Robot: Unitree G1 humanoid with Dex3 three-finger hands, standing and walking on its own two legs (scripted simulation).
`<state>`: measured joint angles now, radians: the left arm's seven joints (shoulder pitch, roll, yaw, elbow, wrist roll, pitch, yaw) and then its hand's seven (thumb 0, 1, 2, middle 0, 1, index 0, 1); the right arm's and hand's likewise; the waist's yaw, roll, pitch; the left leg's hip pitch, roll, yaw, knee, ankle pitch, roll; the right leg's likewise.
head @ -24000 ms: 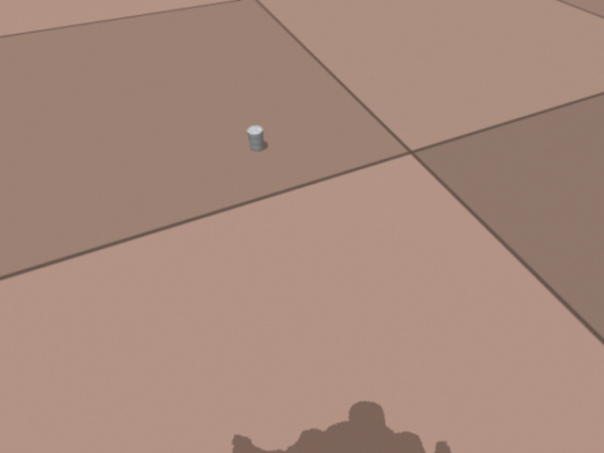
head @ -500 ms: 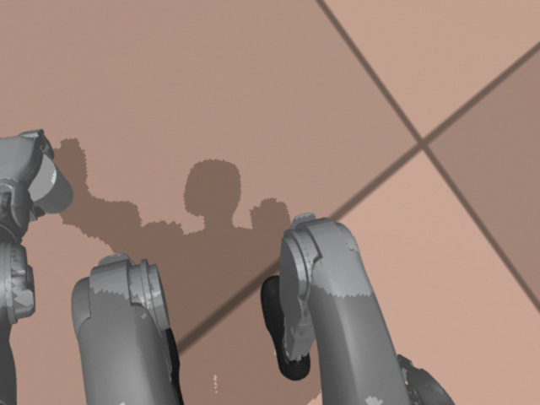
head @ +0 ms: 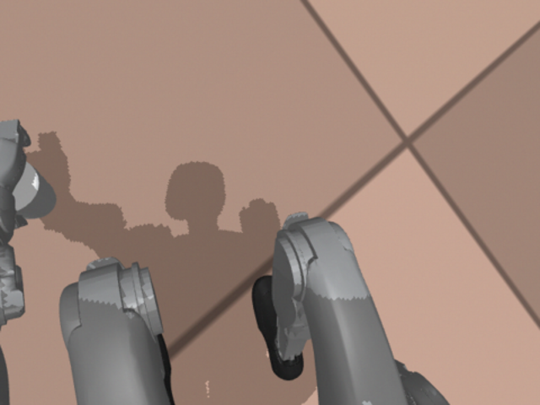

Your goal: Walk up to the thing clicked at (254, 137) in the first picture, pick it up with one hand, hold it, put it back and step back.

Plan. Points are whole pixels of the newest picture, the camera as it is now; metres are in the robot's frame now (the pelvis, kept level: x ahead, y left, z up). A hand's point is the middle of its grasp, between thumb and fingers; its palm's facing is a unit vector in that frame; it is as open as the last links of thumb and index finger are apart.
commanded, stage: open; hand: left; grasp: from above
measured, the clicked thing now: (20, 193) +0.44 +0.30 -0.25
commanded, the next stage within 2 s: withdraw in 0.44 s
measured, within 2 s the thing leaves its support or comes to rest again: neither
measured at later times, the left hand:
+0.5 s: hand (9, 189) +0.44 +0.30 -0.20, palm faces -0.46 -0.11 -0.88, open 14.0 cm
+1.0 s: hand out of the picture +0.45 +0.34 -0.06, palm faces -0.38 -0.04 -0.92, open 14.2 cm
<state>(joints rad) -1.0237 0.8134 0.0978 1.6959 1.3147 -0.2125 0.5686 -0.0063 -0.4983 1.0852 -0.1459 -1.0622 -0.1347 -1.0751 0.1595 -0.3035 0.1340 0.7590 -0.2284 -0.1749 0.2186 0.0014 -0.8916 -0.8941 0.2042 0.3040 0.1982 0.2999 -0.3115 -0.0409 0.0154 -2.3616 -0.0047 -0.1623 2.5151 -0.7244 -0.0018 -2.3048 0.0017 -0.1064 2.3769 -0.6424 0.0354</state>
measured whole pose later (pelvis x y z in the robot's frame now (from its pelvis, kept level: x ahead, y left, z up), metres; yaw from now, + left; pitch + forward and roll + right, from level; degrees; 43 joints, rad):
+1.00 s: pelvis +0.00 +0.00 +0.06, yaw +4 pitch +36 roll -6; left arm -0.88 0.68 0.04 1.25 1.13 -0.06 0.30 0.00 -0.58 1.03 -0.10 -1.04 -0.09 -1.06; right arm 0.17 -0.28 0.01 0.73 -0.10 -0.04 0.18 0.00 -0.92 -0.90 0.20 0.30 0.20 0.30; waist -0.18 0.06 -0.14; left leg -2.21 0.00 -0.09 2.31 -0.72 0.01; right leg -2.18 -0.01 -0.05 2.22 -0.66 0.03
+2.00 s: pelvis +0.00 +0.01 +0.12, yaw +4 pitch +37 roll -7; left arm -0.67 0.61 0.07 0.91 0.84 -0.04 0.07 0.00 0.10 0.90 -0.22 -0.59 -0.21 -0.61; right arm 0.25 -0.27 0.01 0.66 -0.04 0.02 0.11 0.00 -0.90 -0.89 0.21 0.30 0.20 0.30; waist -0.15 0.08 -0.16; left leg -2.07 0.00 -0.08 2.14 -0.72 0.02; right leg -2.03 -0.01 -0.05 2.05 -0.67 0.04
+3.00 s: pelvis +0.08 +0.01 +0.41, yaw +10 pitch +11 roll -3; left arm 0.53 0.22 0.03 -0.15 -0.07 0.46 0.04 0.01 0.90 0.89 -0.20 -0.29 -0.20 -0.30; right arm 0.32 -0.23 0.03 0.50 0.03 -0.20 -0.19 0.01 -0.90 -0.90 0.20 0.30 0.20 0.30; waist -0.05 0.05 -0.19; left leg -0.71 0.02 -0.06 1.01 -0.50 -0.01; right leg -0.68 0.00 -0.06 0.94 -0.46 0.01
